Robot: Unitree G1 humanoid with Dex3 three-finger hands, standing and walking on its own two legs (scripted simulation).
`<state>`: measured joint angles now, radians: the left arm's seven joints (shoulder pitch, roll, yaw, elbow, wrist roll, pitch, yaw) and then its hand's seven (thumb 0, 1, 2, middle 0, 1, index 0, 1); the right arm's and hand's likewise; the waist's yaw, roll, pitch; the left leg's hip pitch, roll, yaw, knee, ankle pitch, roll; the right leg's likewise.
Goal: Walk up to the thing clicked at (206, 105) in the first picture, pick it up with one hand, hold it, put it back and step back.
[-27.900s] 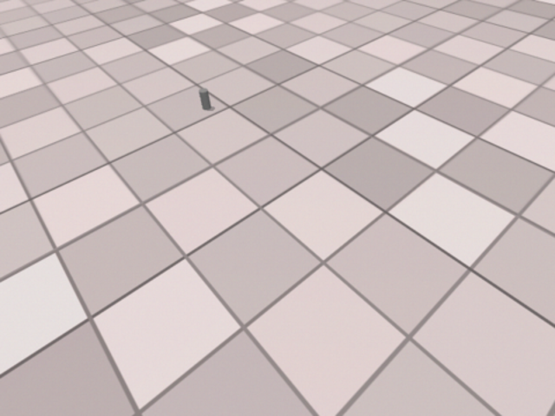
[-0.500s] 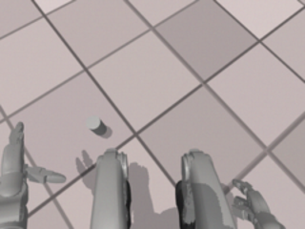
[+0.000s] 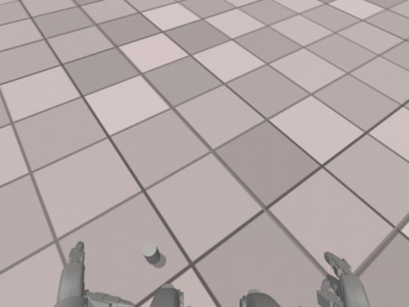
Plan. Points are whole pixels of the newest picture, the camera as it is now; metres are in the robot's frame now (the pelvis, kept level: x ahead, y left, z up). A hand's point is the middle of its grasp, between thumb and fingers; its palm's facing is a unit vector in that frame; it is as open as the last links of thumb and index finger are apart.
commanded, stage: home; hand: left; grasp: from the side
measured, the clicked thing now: (151, 253) +0.40 +0.22 -0.61
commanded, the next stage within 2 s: stand in 1.94 s
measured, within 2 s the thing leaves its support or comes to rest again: neither
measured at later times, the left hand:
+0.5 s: hand (107, 294) +0.18 +0.19 -0.01, palm faces +0.12 -0.95 -0.29, open 17.6 cm
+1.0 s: hand (112, 303) +0.16 +0.18 +0.00, palm faces +0.11 -0.95 -0.28, open 17.5 cm
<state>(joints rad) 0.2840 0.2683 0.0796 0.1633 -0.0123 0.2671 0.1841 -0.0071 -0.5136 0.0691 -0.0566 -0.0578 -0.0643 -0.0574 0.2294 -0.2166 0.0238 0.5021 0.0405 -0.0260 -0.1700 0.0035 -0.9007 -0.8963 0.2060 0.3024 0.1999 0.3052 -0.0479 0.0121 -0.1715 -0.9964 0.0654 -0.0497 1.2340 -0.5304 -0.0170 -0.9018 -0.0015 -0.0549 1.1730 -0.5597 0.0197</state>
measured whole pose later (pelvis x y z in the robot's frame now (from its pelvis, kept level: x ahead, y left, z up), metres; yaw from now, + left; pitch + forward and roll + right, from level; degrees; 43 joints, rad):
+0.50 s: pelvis +0.02 +0.00 +0.04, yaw +1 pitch +8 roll -3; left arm 0.48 0.22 -0.01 -0.04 -0.01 0.30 0.15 -0.01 -0.56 0.04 -0.05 -0.05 -0.06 -0.05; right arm 0.28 -0.20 0.04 0.47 0.01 -0.11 -0.19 0.01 -0.90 -0.90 0.21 0.30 0.20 0.31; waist -0.02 0.03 -0.11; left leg -0.68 0.05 -0.04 1.00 -0.46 -0.02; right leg -0.58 -0.01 -0.05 0.93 -0.49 0.02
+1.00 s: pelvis +0.00 -0.01 +0.05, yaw +1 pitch +6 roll -2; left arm 0.47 0.21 -0.01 -0.01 -0.01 0.26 0.13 -0.01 -0.55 0.05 -0.05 -0.05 -0.06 -0.05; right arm 0.29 -0.20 0.04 0.50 0.01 -0.12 -0.18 0.01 -0.90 -0.90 0.21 0.30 0.20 0.30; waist -0.03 0.04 -0.09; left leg -0.65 0.06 -0.04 0.96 -0.42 -0.03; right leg -0.57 0.00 -0.05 0.92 -0.46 0.01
